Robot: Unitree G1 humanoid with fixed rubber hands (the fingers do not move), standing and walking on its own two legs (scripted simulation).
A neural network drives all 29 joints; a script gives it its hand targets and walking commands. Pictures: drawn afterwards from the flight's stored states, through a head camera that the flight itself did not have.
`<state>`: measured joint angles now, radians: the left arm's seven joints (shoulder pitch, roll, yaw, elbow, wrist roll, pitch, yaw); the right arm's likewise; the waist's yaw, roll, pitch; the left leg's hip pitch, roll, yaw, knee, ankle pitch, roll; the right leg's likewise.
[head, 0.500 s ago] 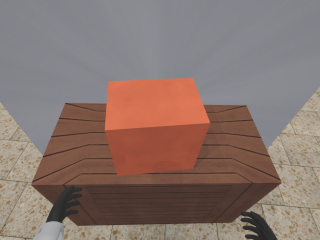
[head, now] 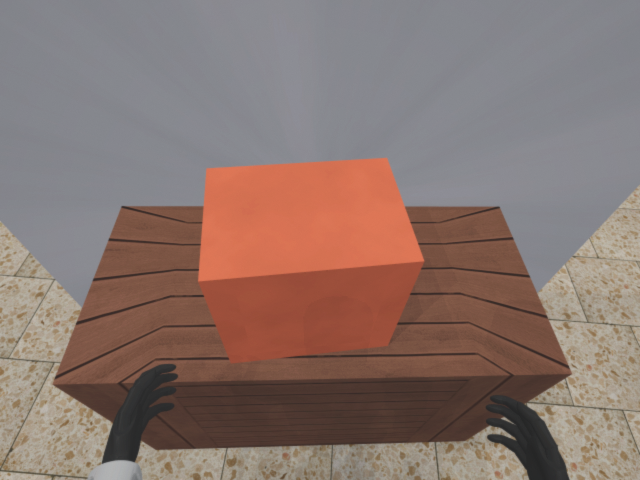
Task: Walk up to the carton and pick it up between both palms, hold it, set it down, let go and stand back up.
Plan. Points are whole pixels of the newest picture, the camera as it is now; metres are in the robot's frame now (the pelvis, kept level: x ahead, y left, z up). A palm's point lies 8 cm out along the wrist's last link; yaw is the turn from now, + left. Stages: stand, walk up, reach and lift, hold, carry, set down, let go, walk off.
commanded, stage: reach and lift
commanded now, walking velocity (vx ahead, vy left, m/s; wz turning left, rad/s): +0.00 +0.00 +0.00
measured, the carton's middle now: (305, 265) +0.44 +0.04 -0.06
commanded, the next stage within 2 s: none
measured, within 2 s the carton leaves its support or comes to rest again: neither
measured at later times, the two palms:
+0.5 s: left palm (138, 391) +0.22 +0.24 -0.02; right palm (526, 442) +0.18 -0.24 -0.05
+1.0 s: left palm (144, 327) +0.29 +0.24 +0.01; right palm (505, 352) +0.28 -0.22 +0.00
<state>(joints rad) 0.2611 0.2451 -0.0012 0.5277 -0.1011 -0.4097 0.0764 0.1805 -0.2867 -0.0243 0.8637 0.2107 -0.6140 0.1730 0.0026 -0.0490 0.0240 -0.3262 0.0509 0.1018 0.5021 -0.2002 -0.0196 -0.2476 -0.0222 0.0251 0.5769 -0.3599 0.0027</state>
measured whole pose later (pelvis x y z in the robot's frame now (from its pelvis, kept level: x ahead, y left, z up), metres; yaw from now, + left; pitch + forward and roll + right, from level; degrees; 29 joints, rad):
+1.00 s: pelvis +0.00 +0.01 +0.00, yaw +0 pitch +2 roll +1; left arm -0.17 0.24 0.04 0.61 -0.22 -0.17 0.07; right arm -0.22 -0.29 0.06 0.86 0.33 -0.32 0.12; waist 0.00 -0.05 -0.02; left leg -0.34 0.05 0.09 0.51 -0.20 -0.02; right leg -0.25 -0.02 0.02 0.56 -0.35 0.01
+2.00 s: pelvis -0.01 +0.01 +0.00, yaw +0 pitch +15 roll -1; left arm -0.83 0.33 0.02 0.89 -0.27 0.13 0.09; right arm -0.80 -0.40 0.10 0.95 0.37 0.01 0.08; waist 0.00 -0.02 -0.14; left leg -0.61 0.08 0.07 0.49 -0.14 -0.02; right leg -0.50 0.01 0.00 0.51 -0.27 0.01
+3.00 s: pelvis -0.02 +0.00 -0.03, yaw +0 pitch +35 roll -2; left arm -0.89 0.32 -0.05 1.34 -0.34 -0.40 0.07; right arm -0.92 -0.40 0.20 1.28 0.43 -0.35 0.12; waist 0.00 -0.02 -0.27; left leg -1.08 0.09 0.04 0.59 -0.12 -0.02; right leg -0.97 0.03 -0.01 0.62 -0.26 0.01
